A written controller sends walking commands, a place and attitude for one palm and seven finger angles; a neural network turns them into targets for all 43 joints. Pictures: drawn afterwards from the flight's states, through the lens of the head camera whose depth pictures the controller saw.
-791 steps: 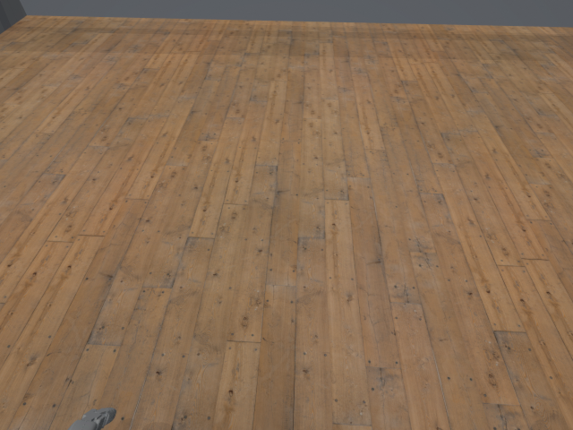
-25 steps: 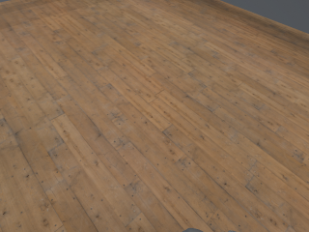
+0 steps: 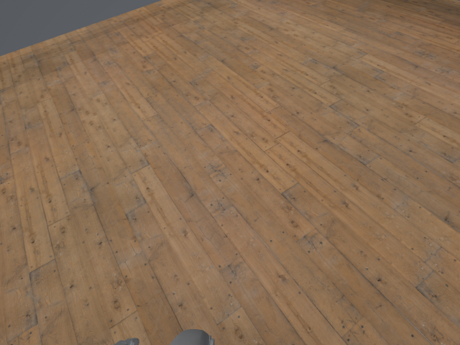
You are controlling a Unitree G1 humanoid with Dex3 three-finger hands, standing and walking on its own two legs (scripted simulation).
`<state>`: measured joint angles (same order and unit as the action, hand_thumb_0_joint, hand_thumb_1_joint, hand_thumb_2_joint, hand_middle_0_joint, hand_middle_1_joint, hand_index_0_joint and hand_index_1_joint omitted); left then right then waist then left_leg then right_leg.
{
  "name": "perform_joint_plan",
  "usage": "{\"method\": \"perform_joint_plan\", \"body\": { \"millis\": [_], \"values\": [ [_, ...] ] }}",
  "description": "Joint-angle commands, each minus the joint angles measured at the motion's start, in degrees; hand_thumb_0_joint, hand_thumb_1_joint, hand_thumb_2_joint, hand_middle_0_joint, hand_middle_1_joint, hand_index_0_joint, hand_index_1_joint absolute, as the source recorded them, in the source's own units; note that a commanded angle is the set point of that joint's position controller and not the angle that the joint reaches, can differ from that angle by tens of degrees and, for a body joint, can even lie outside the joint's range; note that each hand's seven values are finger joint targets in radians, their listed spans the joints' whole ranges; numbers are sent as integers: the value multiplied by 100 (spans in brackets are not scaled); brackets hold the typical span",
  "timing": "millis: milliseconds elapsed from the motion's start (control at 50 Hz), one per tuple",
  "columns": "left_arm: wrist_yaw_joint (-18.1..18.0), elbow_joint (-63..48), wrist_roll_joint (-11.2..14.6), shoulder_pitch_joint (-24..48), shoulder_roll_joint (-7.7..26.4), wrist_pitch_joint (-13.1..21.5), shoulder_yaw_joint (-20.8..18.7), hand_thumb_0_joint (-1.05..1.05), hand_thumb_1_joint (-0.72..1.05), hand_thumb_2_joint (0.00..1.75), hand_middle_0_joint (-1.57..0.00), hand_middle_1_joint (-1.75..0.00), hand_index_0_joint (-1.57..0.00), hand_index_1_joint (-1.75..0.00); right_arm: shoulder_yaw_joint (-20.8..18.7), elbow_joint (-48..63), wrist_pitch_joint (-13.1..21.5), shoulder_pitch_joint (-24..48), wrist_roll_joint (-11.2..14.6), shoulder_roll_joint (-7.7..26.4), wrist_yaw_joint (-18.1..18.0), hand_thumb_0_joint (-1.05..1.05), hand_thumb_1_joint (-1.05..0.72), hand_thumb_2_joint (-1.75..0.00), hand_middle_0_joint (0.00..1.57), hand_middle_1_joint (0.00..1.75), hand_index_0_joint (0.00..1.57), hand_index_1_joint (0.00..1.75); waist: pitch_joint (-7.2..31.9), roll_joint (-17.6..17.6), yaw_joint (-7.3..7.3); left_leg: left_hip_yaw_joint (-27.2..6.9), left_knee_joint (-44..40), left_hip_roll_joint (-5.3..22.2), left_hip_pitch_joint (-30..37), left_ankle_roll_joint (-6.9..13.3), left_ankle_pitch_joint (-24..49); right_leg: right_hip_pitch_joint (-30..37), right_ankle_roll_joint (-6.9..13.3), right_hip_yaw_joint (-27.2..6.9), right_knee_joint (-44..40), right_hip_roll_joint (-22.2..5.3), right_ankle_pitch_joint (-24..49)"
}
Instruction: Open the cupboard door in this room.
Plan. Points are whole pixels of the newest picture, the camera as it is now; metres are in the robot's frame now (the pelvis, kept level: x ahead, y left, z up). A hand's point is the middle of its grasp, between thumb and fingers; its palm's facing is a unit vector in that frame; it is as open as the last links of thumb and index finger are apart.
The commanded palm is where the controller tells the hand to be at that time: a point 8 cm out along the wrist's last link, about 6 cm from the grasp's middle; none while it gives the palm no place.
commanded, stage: turn or walk to find it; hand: left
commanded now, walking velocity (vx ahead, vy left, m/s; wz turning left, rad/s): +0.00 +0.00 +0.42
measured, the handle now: out of the picture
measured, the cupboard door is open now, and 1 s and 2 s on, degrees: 0 0 0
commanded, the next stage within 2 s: stand and wait in 1.86 s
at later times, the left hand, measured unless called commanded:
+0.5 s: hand out of the picture -0.04 +0.27 -0.18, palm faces +0.27 -0.93 -0.24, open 7.3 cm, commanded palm none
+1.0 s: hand out of the picture -0.02 +0.20 -0.15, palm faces +0.41 -0.87 -0.28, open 7.3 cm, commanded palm none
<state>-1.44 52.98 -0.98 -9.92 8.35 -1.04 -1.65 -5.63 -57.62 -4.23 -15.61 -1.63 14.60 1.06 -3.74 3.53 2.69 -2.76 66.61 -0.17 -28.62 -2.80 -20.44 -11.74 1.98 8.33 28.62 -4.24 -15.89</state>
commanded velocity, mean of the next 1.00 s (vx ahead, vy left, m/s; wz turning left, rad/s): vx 0.00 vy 0.00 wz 0.42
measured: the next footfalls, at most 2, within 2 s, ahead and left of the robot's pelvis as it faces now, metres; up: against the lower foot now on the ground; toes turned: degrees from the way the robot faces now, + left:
left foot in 0.30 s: -0.02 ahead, +0.15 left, +0.00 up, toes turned +13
right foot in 0.78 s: +0.04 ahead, -0.08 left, +0.00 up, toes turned +15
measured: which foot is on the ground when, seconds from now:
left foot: up 0.00-0.28, down 0.30-0.78, up 0.80-1.00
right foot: down 0.00-0.30, up 0.32-0.76, down 0.78-1.00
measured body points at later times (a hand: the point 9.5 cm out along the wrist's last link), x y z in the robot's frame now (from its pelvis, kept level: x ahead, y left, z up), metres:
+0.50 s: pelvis -0.02 +0.05 +0.00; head +0.00 +0.08 +0.45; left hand -0.05 +0.32 -0.16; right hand +0.13 -0.16 -0.13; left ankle -0.05 +0.15 -0.74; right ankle -0.02 -0.10 -0.66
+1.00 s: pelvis -0.03 -0.01 +0.00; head +0.02 -0.04 +0.45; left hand -0.05 +0.24 -0.12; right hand +0.10 -0.24 -0.17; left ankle -0.12 +0.13 -0.64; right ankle +0.01 -0.09 -0.74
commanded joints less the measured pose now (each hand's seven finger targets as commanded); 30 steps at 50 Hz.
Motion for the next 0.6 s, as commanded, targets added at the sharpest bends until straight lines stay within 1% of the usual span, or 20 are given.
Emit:
{"method": "perform_joint_plan", "body": {
  "millis": [0,20,60,120,180,200,220,240,260,280,300,320,340,360,380,400,420,480,540,580],
  "values": [
    [-58,-301,-14,-229,1140,189,-289,0,90,90,-20,-30,-20,-30,-9,346,74,162,29,271,-23,0,-90,-90,20,30,20,30,145,-1320,-295,59,-36,205,-322,-160,-1,314,425,-899,-1178,-1372,1155],
    [-53,-269,-23,-301,1193,182,-301,0,90,90,-20,-30,-20,-30,-4,359,70,234,33,258,-24,0,-90,-90,20,30,20,30,154,-1375,-326,101,-199,222,-295,-171,-76,378,451,-854,-1159,-1416,1184],
    [-53,-184,-45,-454,1248,175,-327,0,90,90,-20,-30,-20,-30,30,401,87,450,51,242,-29,0,-90,-90,20,30,20,30,167,-1337,-422,204,-667,269,-181,-179,-312,537,523,-840,-1092,-1537,1469],
    [-42,-90,-76,-681,1383,158,-366,0,90,90,-20,-30,-20,-30,108,467,149,714,78,164,-38,0,-90,-90,20,30,20,30,351,-1437,-552,414,-1546,238,110,-149,-601,805,620,-748,-810,-1611,2323],
    [-32,-18,-93,-739,1516,128,-412,0,90,90,-20,-30,-20,-30,158,521,218,770,126,126,-56,0,-90,-90,20,30,20,30,541,-1538,-587,629,-2403,162,586,-55,-687,857,655,-693,-493,-1684,2793],
    [-27,-3,-88,-677,1554,117,-409,0,90,90,-20,-30,-20,-30,164,495,235,656,132,135,-64,0,-90,-90,20,30,20,30,630,-1561,-505,697,-2749,129,774,-29,-509,862,590,-604,-354,-1665,2846],
    [-26,13,-67,-586,1552,105,-418,0,90,90,-20,-30,-20,-30,161,464,261,513,131,167,-73,0,-90,-90,20,30,20,30,689,-1497,-398,752,-3226,123,1124,-1,-121,712,464,-500,-175,-1648,2714],
    [-23,11,-27,-490,1541,82,-416,0,90,90,-20,-30,-20,-30,154,415,291,323,123,240,-68,0,-90,-90,20,30,20,30,749,-1378,-252,754,-3900,134,1691,45,536,365,237,-290,102,-1533,2320],
    [-7,-24,19,-464,1392,43,-385,0,90,90,-20,-30,-20,-30,104,382,344,132,114,458,-53,0,-90,-90,20,30,20,30,876,-619,-115,399,-4524,390,2460,138,1276,-233,-60,-28,787,-1266,1637],
    [17,-188,59,-545,1015,2,-321,0,90,90,-20,-30,-20,-30,-26,410,397,-13,59,1043,-80,0,-90,-90,20,30,20,30,904,1050,-31,-1390,-4782,1803,3200,670,2836,-1708,-512,276,1941,-513,-708],
    [4,-326,14,-188,889,-57,-203,0,90,90,-20,-30,-20,-30,-83,340,333,-232,72,1347,-123,0,-90,-90,20,30,20,30,778,1314,119,-1767,-4798,2392,2872,1202,4051,-1989,-597,-134,2700,-264,-2160],
    [7,-306,4,-90,1001,-103,-235,0,90,90,-20,-30,-20,-30,-49,346,309,-98,50,1249,-152,0,-90,-90,20,30,20,30,632,771,65,-1399,-4742,2367,2582,1376,3805,-1897,-537,-423,3122,-360,-1926],
    [-1,-202,-10,24,952,-140,-256,0,90,90,-20,-30,-20,-30,3,352,348,97,38,1045,-209,0,-90,-90,20,30,20,30,503,1199,23,-1283,-4814,1946,2323,1214,3718,-1931,-569,-628,3247,-352,-1611],
    [30,-136,5,29,1043,-144,-288,0,90,90,-20,-30,-20,-30,43,425,335,404,42,891,-239,0,-90,-90,20,30,20,30,298,1081,-95,-1112,-4792,1764,2133,1179,3354,-1971,-581,-656,3452,-343,-1288],
    [68,-83,-1,-35,1069,-124,-296,0,90,90,-20,-30,-20,-30,91,486,348,552,41,827,-243,0,-90,-90,20,30,20,30,225,854,-160,-877,-4748,1532,2136,1109,3460,-1979,-591,-676,3534,-291,-1011],
    [82,-17,7,-164,1055,-112,-296,0,90,90,-20,-30,-20,-30,109,523,367,623,52,797,-239,0,-90,-90,20,30,20,30,267,678,-245,-743,-4725,1414,2205,1078,3500,-1949,-616,-643,3584,-238,-859],
    [92,23,5,-228,1035,-106,-290,0,90,90,-20,-30,-20,-30,103,543,384,613,63,803,-235,0,-90,-90,20,30,20,30,322,536,-263,-641,-4721,1332,2261,1048,3526,-1935,-650,-620,3601,-209,-729],
    [82,-12,4,-172,1025,-98,-273,0,90,90,-20,-30,-20,-30,87,528,405,435,75,788,-224,0,-90,-90,20,30,20,30,416,365,-216,-737,-4759,1279,2369,1079,3482,-1908,-713,-668,3443,-171,-599],
    [53,-139,18,14,986,-100,-253,0,90,90,-20,-30,-20,-30,52,517,392,285,59,811,-214,0,-90,-90,20,30,20,30,438,379,-141,-1030,-4719,1362,2464,1209,3425,-1902,-740,-712,3047,-130,-760],
    [43,-246,31,180,938,-89,-234,0,90,90,-20,-30,-20,-30,17,520,370,241,34,809,-206,0,-90,-90,20,30,20,30,461,467,-74,-1239,-4663,1403,2398,1291,3296,-1752,-721,-728,2589,-86,-959]
  ]
}}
